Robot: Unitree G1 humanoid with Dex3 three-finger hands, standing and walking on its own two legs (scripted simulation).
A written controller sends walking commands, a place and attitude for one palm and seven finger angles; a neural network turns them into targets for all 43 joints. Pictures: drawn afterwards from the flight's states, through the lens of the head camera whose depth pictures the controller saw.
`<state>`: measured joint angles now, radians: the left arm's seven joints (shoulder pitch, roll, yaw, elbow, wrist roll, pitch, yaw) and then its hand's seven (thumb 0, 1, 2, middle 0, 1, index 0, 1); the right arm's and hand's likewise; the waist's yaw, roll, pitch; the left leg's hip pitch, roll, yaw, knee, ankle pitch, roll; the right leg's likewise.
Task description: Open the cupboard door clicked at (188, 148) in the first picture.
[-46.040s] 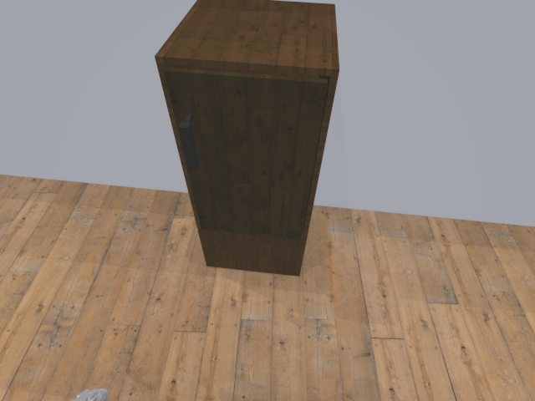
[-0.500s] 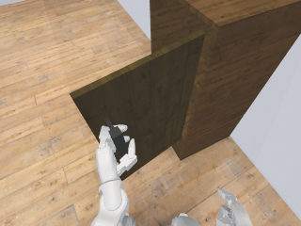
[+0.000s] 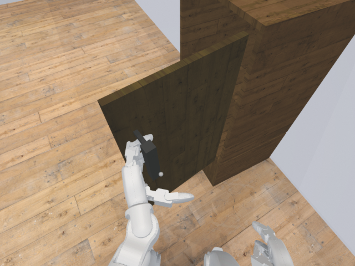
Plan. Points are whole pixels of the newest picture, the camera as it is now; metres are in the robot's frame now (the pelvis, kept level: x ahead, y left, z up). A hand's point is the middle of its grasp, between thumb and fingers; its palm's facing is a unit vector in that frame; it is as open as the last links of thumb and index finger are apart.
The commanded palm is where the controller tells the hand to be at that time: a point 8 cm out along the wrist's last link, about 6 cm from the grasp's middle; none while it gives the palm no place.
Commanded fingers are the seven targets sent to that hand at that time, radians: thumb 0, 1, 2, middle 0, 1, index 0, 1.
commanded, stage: open thumb and fingers to let go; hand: left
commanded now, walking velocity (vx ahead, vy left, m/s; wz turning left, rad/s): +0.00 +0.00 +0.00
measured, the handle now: (146, 155) +0.35 +0.09 +0.04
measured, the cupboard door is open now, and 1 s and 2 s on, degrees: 100 100 100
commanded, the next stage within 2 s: slide the hand sideways off the handle in 0.12 s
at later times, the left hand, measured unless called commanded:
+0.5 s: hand (154, 186) +0.28 +0.06 +0.04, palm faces -0.15 -0.99 +0.02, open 16.4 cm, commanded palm +0.25 +0.10 +0.04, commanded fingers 0.00 -0.50 0.30 -0.15 -0.30 -0.15 -0.30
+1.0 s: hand (134, 211) +0.23 +0.10 +0.04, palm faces -0.11 -0.99 +0.00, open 16.4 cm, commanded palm +0.21 +0.15 +0.04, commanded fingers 0.00 -0.50 0.30 -0.15 -0.30 -0.15 -0.30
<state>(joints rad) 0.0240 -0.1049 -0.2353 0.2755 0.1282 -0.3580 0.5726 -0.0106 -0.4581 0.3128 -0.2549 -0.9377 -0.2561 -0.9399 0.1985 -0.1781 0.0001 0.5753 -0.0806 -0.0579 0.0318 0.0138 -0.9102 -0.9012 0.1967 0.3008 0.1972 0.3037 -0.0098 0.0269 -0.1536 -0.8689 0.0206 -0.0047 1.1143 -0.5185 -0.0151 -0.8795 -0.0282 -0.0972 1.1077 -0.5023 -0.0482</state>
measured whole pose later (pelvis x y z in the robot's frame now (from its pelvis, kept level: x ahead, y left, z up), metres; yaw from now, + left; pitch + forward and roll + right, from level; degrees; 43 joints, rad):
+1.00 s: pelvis +0.01 +0.02 -0.02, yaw +0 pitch +17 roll -1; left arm 0.43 0.10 -0.20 -0.16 -0.02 -0.35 0.00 -0.02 -0.50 0.30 -0.14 -0.30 -0.14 -0.30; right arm 0.24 -0.20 0.02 0.39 -0.01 -0.06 0.02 0.01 -0.91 -0.90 0.20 0.30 0.20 0.30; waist 0.00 0.03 -0.15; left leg -0.93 0.01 0.00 1.22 -0.59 0.02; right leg -0.93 -0.04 -0.09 1.19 -0.55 -0.01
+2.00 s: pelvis +0.01 +0.02 +0.02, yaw +0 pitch +9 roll -2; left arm 0.61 0.26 0.09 -0.35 -0.25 -0.22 -0.22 -0.02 -0.49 0.30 -0.15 -0.30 -0.15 -0.30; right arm 0.30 -0.24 0.03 0.40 0.04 -0.10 -0.06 0.02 -0.91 -0.90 0.20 0.30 0.20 0.30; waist 0.00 0.05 -0.14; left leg -0.70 0.03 -0.02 1.06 -0.53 0.01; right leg -0.68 -0.01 -0.10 1.00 -0.48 -0.02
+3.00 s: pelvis +0.04 +0.02 +0.09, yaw -2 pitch -5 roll -1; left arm 0.48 0.33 0.32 -0.40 -0.06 -0.05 0.11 0.01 0.87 0.88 -0.21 -0.30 -0.21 -0.30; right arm 0.20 -0.24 0.02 0.63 -0.01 -0.10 -0.08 0.02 -0.91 -0.90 0.20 0.30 0.20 0.30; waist 0.07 0.06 0.03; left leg -0.06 0.02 0.04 0.42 -0.28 0.01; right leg -0.08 0.00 -0.05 0.39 -0.24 -0.01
